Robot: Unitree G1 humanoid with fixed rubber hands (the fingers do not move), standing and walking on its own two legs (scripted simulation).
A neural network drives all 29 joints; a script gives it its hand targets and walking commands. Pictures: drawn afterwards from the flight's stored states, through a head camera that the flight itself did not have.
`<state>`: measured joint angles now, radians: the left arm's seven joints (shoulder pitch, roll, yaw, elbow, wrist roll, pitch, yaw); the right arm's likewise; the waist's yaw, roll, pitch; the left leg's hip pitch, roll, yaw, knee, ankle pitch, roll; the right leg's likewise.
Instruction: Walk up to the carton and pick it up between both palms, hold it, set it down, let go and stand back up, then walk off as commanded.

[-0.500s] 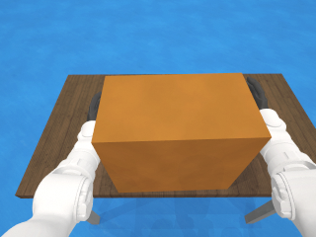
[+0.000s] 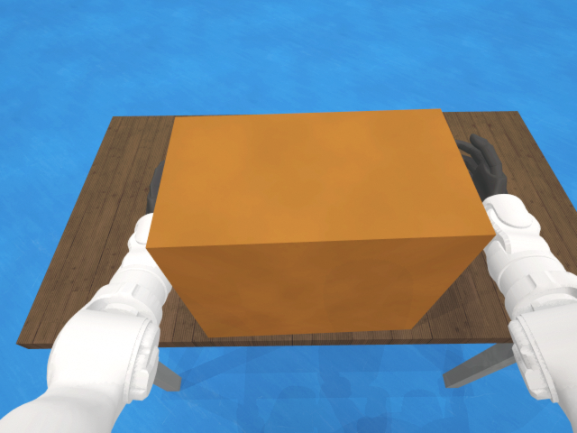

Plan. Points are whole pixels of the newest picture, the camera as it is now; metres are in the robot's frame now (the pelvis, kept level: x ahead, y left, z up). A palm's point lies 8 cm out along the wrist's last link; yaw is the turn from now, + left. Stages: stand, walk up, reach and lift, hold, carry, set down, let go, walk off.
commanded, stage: set down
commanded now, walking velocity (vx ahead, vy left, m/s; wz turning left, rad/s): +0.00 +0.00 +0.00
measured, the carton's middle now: (309, 238) +0.39 +0.01 +0.04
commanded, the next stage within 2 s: none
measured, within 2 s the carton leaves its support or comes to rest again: neither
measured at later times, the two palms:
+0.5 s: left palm (151, 256) +0.36 +0.22 +0.04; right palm (502, 252) +0.37 -0.25 +0.06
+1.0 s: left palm (129, 293) +0.30 +0.23 +0.05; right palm (517, 306) +0.30 -0.25 +0.05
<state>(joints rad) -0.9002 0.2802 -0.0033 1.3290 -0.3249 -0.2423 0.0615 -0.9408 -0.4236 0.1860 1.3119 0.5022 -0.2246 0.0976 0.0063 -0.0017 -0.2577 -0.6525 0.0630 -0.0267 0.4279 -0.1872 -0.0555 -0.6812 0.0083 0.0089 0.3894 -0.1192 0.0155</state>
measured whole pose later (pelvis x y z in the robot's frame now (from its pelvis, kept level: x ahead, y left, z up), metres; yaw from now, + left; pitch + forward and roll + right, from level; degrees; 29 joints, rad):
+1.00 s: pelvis -0.02 +0.00 +0.01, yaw +0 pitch +8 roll -1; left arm -0.26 0.28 0.01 0.48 -0.25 0.05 0.07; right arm -0.26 -0.47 0.14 0.66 0.46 -0.13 0.09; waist 0.01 0.00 -0.10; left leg -0.36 0.06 -0.03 0.43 -0.20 -0.06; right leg -0.39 0.01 0.01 0.39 -0.13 0.01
